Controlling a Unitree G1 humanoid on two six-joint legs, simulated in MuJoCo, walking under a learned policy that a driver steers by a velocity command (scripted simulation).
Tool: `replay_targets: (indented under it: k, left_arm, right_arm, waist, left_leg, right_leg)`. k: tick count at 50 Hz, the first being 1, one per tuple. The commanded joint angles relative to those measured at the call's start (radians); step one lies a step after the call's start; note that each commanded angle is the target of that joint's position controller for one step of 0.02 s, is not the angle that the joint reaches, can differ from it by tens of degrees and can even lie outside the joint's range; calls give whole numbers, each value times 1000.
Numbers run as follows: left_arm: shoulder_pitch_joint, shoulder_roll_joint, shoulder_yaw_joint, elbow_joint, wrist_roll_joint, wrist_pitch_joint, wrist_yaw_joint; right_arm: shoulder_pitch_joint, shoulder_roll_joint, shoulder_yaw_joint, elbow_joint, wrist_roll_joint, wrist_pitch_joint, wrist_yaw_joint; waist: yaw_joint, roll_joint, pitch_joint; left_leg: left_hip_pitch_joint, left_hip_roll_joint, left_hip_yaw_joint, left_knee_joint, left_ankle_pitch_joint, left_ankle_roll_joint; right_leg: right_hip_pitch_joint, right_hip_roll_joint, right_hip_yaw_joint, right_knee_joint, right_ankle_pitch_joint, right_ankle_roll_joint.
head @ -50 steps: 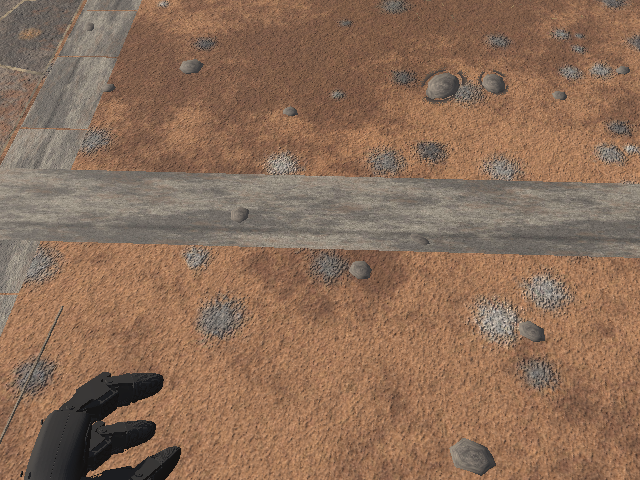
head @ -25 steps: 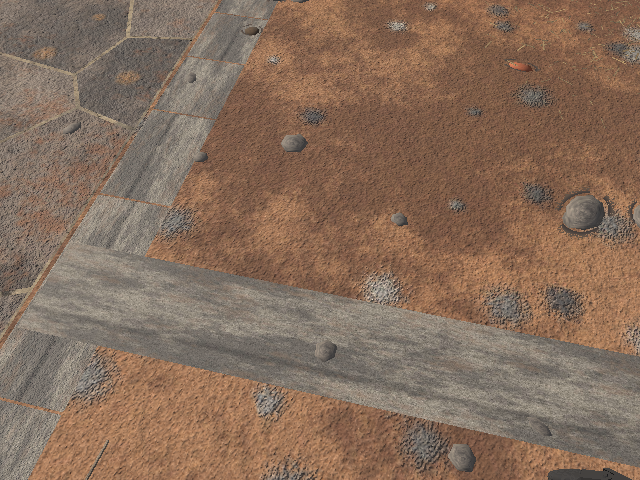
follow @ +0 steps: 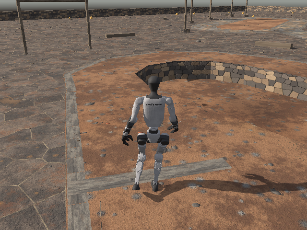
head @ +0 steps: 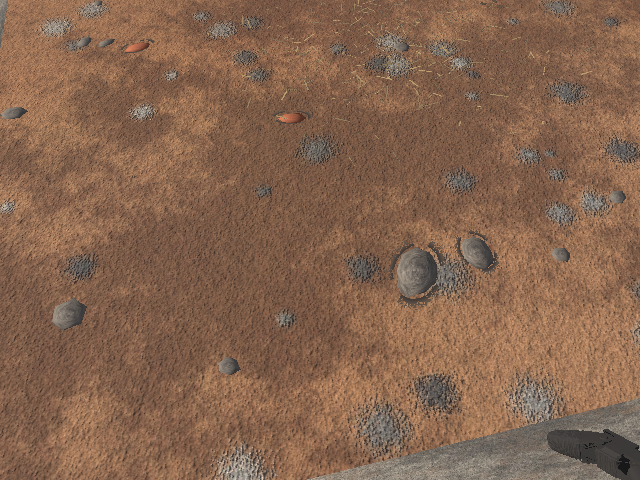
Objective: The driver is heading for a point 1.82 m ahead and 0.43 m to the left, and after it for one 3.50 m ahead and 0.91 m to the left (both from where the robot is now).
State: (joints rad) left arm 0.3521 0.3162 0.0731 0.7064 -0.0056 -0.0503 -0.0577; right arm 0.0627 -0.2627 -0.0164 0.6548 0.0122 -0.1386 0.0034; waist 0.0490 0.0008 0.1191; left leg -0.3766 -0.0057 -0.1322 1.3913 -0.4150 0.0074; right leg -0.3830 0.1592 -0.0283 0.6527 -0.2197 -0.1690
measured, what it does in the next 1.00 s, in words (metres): walks ahead, turning left: left foot, then right foot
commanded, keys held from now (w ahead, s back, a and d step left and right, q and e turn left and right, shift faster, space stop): q+shift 0.80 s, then e+shift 0.20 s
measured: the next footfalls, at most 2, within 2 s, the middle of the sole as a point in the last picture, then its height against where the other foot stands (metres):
left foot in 0.32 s outside the picture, level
right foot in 0.76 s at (377, 465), level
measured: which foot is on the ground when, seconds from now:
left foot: up 0.00-0.30, down 0.32-0.78, up 0.80-1.00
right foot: down 0.00-0.30, up 0.32-0.74, down 0.76-1.00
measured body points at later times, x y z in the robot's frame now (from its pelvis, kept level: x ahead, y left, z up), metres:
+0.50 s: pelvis +0.26 +0.06 +0.02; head +0.31 +0.07 +0.46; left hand +0.42 +0.34 -0.07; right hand +0.41 -0.21 -0.09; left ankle +0.36 +0.13 -0.71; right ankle +0.27 -0.09 -0.64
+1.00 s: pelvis +0.36 +0.00 +0.03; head +0.40 +0.00 +0.48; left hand +0.35 +0.31 -0.06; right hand +0.65 -0.16 -0.07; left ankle +0.26 +0.14 -0.65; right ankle +0.45 -0.07 -0.71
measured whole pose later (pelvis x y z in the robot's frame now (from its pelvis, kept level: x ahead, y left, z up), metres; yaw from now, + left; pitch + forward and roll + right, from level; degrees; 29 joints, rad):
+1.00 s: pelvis +0.36 +0.00 +0.03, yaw +30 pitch +0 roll +2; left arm 0.17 0.25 0.04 0.71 0.00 0.00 0.00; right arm 0.16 -0.33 -0.07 0.62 -0.01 0.06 -0.03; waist 0.03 0.03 0.05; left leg -0.39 -0.06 -0.15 0.94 -0.46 -0.10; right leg -0.27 0.05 0.12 0.46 -0.18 -0.03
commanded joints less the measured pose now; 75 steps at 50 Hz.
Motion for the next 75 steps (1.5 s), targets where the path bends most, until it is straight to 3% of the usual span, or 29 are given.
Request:
replay_targets:
  k: [1,3,6,11,15,16,17,18,19,21,24,28,37,38,39,40,41,42,44,47,51,58,59,60,61,63,65,70,75]
  left_arm:
    - [-143,132,31,-137,5,-41,27]
    - [-105,103,16,-96,1,-36,60]
    - [-54,76,0,-52,3,-15,95]
    - [-54,100,3,-13,33,-3,104]
    - [-168,102,9,-56,25,36,124]
    - [-195,100,6,-88,35,40,126]
    - [-70,-6,-17,-114,64,42,104]
    - [17,45,-19,-105,27,36,83]
    - [-65,114,-8,-105,9,37,74]
    - [-218,94,-10,-140,28,48,77]
    - [-215,50,-14,-129,25,50,76]
    - [-234,42,-9,-103,17,38,87]
    - [-261,84,25,-69,-2,-6,70]
    - [-234,99,34,-57,-1,-8,71]
    - [-249,138,41,-67,10,0,76]
    - [-271,190,48,-76,46,14,78]
    - [-278,137,40,-92,61,11,75]
    - [-299,99,27,-100,45,13,78]
    - [-290,76,9,-96,13,21,78]
    - [-282,21,-28,-72,16,23,61]
    - [-183,186,32,-68,-4,56,60]
    - [-217,155,52,-86,-51,78,90]
    - [-207,128,47,-90,-51,82,97]
    - [-164,60,31,-94,-37,84,94]
    - [-156,103,48,-113,-34,73,91]
    - [-105,183,78,-70,-23,77,85]
    - [-80,132,66,-56,-18,99,84]
    - [-217,72,25,-155,-28,93,48]
    - [-219,74,19,-200,-21,98,24]
  right_arm:
    - [147,-186,-58,-16,-14,29,-9]
    - [84,-110,-34,-30,-31,45,-11]
    - [30,-50,-10,-8,-23,39,8]
    - [-50,-132,-39,-27,1,27,54]
    - [235,-196,-85,24,-11,25,76]
    - [359,-227,-97,36,-11,24,65]
    - [307,-270,-93,2,-36,26,52]
    - [235,-280,-102,-46,-46,40,46]
    - [174,-229,-98,-85,-25,60,31]
    - [137,-178,-78,-107,5,96,5]
    - [112,-180,-87,-119,2,126,-13]
    - [155,-231,-115,-113,9,162,-38]
    - [112,-215,-126,-147,18,201,-43]
    - [103,-199,-119,-152,25,200,-41]
    - [172,-148,-103,-141,22,202,-37]
    - [171,-153,-104,-169,32,198,-31]
    - [179,-243,-126,-148,5,183,-26]
    - [186,-263,-131,-121,-1,183,-25]
    - [198,-198,-108,-85,-13,194,-37]
    - [170,-97,-63,-83,-21,187,-37]
    - [54,-125,-69,-104,-4,171,-43]
    - [160,-137,-83,-22,15,129,-29]
    - [188,-166,-93,-6,8,129,-28]
    - [162,-220,-102,-16,-13,138,-33]
    - [103,-231,-105,-30,-61,139,-24]
    - [6,-130,-78,-58,-53,130,-32]
    - [-15,-108,-69,-56,-20,129,-44]
    - [78,-157,-82,-31,-31,157,-57]
    - [59,-225,-107,-26,-11,158,-30]
  waist:
    - [-125,107,-123]
    - [-85,67,-114]
    - [-13,-15,-182]
    - [35,-69,-136]
    - [-104,-68,-210]
    - [-163,39,-275]
    - [-27,285,-311]
    - [-23,267,-459]
    - [-55,127,-393]
    - [-55,-71,-238]
    - [-26,33,-174]
    - [-52,91,-250]
    - [-64,188,-223]
    - [-47,157,-231]
    - [-86,24,-280]
    - [-110,-262,-241]
    - [-95,-210,-219]
    - [-100,-134,-198]
    - [-83,-72,-163]
    - [-88,-99,-158]
    - [-8,-209,-146]
    - [-81,-185,-239]
    - [-81,-148,-264]
    - [-44,86,-254]
    - [-33,265,-189]
    - [-4,126,-162]
    - [-6,136,-141]
    - [-96,130,-117]
    - [-87,130,-129]
  left_leg:
    - [-140,95,2,-160,40,-41]
    - [-107,84,92,-335,166,-66]
    - [-46,47,151,-651,543,-65]
    - [-107,25,127,-827,632,-14]
    - [22,-56,187,-877,445,56]
    - [218,34,19,-933,722,116]
    - [446,240,-434,-932,1006,291]
    - [574,331,-718,-1041,657,406]
    - [488,304,-647,-1064,367,359]
    - [240,195,-498,-1123,129,262]
    - [109,69,-370,-1140,168,194]
    - [148,58,-375,-1092,296,182]
    - [168,11,-511,-1019,185,119]
    - [124,-25,-489,-965,107,92]
    - [35,-97,-388,-807,-131,53]
    - [-146,-216,-150,-583,-217,2]
    - [-170,-143,-145,-389,-168,-41]
    - [-161,-126,-123,-304,-115,-58]
    - [-168,-129,-103,-176,-61,-85]
    - [-80,-70,-32,-334,-37,-108]
    - [-31,-72,65,-653,-73,-129]
    - [222,-68,20,-1083,197,-46]
    - [376,14,-5,-1107,288,-14]
    - [477,216,-171,-1089,444,78]
    - [376,376,-309,-1082,683,212]
    - [342,325,-148,-1052,741,196]
    - [368,255,-27,-1018,792,160]
    - [411,261,84,-1049,771,207]
    - [354,300,184,-1037,767,190]
  right_leg:
    - [124,-322,459,-346,559,-141]
    - [44,-244,270,-338,799,-92]
    - [118,-159,89,-328,714,3]
    - [274,-263,77,-289,545,43]
    - [333,-266,39,85,847,79]
    - [189,-176,0,390,561,130]
    - [-156,38,35,704,-387,217]
    - [-282,33,202,869,-410,223]
    - [-316,-31,232,857,-322,201]
    - [-298,-78,206,703,-210,190]
    - [-186,-86,171,369,-175,203]
    - [-116,-61,180,182,-110,245]
    - [83,-73,207,-214,11,211]
    - [181,-124,211,-323,99,190]
    - [312,-293,329,-348,113,120]
    - [310,-455,533,-377,203,-18]
    - [250,-505,590,-366,221,-68]
    - [219,-464,504,-334,232,-58]
    - [202,-391,426,-311,243,-34]
    - [179,-304,356,-321,258,-14]
    - [281,-280,456,-298,280,-23]
    - [268,-254,575,-261,283,26]
    - [137,-210,525,-210,165,74]
    - [-61,-101,360,-13,-139,133]
    - [-218,-31,215,151,-395,184]
    - [-227,-120,193,401,-309,230]
    - [-290,-146,161,511,-203,263]
    - [-326,-228,41,372,-110,303]
    - [-165,-237,-36,175,-92,253]
Keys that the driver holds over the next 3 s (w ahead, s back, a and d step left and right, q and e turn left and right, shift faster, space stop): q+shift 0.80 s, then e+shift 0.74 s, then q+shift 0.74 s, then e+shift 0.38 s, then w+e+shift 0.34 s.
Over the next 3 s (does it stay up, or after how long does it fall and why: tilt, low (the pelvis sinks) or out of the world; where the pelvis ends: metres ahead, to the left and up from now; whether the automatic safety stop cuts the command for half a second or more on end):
stays up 0.57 0.03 0.03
